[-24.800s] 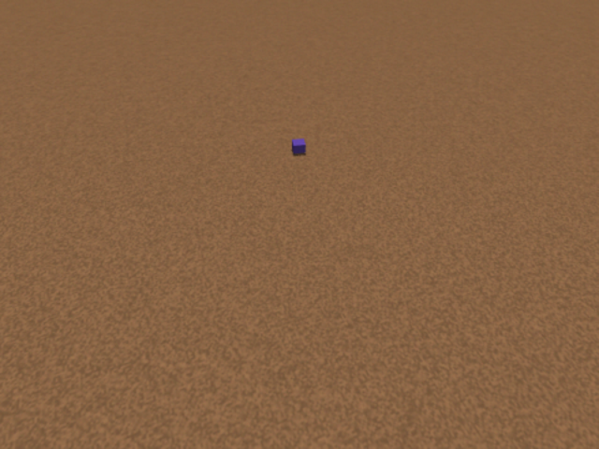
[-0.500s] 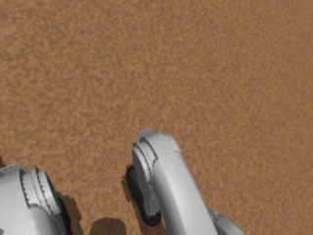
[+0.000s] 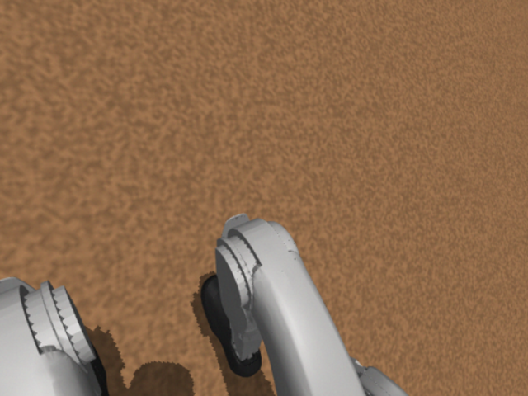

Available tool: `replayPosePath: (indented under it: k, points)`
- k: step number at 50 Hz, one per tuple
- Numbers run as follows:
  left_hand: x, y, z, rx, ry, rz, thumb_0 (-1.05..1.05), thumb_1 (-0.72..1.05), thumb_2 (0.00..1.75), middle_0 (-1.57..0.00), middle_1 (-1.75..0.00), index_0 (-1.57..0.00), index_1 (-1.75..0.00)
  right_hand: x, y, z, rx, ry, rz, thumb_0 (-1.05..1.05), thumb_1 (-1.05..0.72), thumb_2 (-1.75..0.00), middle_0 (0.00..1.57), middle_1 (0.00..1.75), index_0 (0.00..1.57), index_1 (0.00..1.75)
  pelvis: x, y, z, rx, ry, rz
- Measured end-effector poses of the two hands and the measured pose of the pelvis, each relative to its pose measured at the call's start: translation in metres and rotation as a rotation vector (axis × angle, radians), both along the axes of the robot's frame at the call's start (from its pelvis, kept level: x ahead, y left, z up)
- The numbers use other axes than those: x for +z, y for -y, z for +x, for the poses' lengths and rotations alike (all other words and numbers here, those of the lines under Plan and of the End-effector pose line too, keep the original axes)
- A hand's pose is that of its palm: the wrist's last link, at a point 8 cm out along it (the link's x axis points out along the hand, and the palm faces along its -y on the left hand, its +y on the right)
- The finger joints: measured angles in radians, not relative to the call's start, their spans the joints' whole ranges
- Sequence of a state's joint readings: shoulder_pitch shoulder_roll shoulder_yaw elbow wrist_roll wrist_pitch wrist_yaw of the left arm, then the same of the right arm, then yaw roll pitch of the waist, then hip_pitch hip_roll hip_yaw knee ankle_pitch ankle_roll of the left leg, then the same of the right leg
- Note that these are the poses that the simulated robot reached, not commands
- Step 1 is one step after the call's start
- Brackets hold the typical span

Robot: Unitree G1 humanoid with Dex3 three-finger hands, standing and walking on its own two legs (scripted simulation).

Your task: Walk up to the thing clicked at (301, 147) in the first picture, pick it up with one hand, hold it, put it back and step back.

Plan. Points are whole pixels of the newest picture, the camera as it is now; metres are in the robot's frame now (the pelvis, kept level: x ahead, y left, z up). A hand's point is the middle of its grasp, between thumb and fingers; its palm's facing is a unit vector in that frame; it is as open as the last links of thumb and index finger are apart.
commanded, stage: rest palm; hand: left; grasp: from above
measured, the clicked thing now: out of the picture +0.45 +0.38 -0.28
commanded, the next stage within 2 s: close in 0.38 s
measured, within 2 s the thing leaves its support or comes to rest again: neither
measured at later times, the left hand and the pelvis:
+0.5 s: hand out of the picture +0.42 +0.37 -0.26, palm faces -0.35 -0.30 -0.89, open 13.0 cm; pelvis +0.00 +0.00 +0.00, yaw -1 degrees
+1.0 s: hand out of the picture +0.42 +0.38 -0.25, palm faces -0.36 -0.29 -0.89, open 11.2 cm; pelvis -0.01 +0.00 +0.01, yaw -1 degrees
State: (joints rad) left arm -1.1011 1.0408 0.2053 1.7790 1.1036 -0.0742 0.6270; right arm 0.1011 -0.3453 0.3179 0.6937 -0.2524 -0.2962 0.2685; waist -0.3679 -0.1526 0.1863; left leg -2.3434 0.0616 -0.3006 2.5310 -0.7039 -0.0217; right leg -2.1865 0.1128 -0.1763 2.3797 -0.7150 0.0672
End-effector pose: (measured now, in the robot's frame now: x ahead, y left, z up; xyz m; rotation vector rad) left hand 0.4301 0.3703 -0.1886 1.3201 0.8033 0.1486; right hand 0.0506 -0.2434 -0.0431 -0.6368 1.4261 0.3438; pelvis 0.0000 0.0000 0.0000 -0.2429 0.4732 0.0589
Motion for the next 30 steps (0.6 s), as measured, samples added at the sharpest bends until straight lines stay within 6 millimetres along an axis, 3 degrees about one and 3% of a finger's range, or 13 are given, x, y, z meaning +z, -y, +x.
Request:
replayPosePath:
  k: [18, 30]
  points:
    - [-0.01, -0.011, -0.011, 0.054, -0.038, 0.006, 0.0, -0.35, 0.84, -0.26, -0.84, -0.25, -0.84, 0.008, -0.001, -0.002, 0.021, 0.0, -0.006, 0.01, -0.9, -0.9, 0.2, 0.3, 0.2, 0.3, 0.002, -0.002, -0.004, 0.0, 0.015, -0.009]
    - [-0.012, -0.004, -0.006, 0.025, 0.002, -0.003, 0.0, -0.29, 0.79, -0.3, -0.81, -0.29, -0.82, 0.013, -0.007, -0.001, 0.037, -0.016, 0.004, 0.01, -0.9, -0.9, 0.2, 0.3, 0.2, 0.3, 0.005, -0.003, -0.003, -0.003, 0.016, -0.022]
